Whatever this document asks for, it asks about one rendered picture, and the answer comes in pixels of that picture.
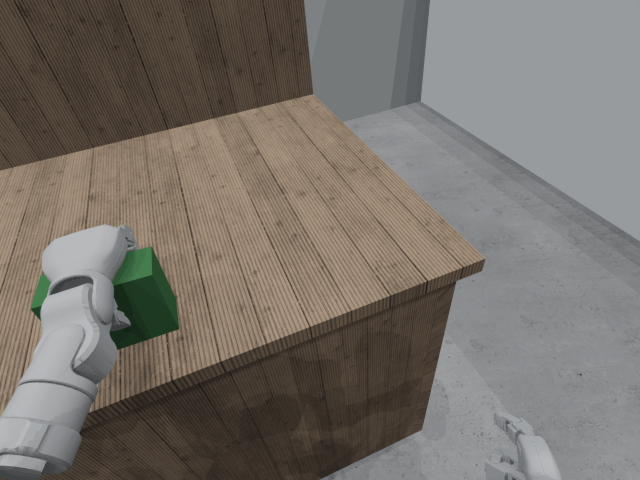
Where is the table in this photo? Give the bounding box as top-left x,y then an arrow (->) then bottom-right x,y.
0,0 -> 486,480

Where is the left robot forearm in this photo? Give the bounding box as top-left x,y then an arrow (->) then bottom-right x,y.
0,270 -> 117,480

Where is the left robot hand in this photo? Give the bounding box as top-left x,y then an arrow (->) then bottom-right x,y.
42,224 -> 139,331

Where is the right robot hand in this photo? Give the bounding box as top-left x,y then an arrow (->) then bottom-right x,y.
484,411 -> 562,480

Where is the sponge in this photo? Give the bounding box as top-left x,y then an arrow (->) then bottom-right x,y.
31,246 -> 179,350

